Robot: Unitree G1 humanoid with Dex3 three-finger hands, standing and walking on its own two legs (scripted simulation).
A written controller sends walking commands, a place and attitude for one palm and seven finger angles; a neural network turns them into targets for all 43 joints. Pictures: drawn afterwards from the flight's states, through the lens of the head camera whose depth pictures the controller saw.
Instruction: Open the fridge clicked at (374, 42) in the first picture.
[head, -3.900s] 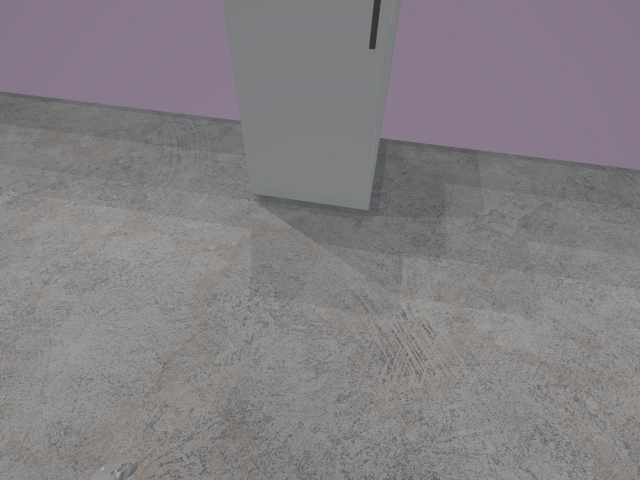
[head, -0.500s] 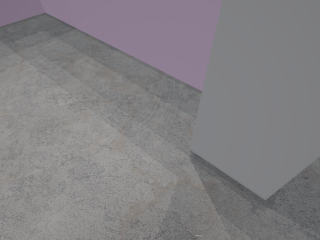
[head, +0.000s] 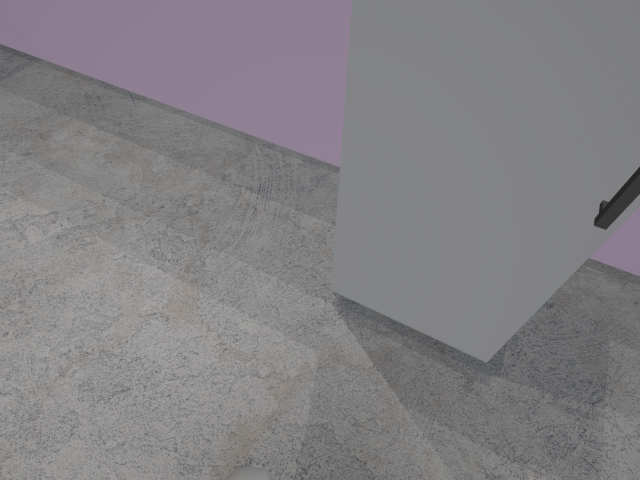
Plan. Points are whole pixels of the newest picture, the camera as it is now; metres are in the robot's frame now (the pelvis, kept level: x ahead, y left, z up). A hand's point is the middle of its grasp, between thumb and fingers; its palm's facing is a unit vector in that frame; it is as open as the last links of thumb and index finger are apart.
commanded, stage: turn to face it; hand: right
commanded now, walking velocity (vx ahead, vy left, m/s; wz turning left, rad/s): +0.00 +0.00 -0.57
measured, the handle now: out of the picture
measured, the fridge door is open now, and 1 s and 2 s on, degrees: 0 0 0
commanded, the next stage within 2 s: take the last steps up to it in 0.40 s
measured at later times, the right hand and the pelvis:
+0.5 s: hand out of the picture -0.07 -0.17 -0.17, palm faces +0.33 +0.92 -0.23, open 7.4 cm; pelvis -0.03 +0.02 +0.00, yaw -16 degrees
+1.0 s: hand out of the picture +0.01 -0.22 -0.16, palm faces +0.33 +0.93 -0.17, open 7.4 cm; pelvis +0.00 -0.03 +0.01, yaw -20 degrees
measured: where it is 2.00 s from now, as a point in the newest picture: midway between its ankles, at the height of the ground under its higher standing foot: outside the picture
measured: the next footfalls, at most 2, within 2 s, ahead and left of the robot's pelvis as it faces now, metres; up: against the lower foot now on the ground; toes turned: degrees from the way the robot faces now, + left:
left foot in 0.08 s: +0.05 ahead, +0.14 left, +0.00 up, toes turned -2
right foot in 0.54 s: -0.05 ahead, -0.09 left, +0.00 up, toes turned -21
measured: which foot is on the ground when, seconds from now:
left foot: up 0.00-0.06, down 0.08-0.54, up 0.56-1.00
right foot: down 0.00-0.08, up 0.10-0.52, down 0.54-1.00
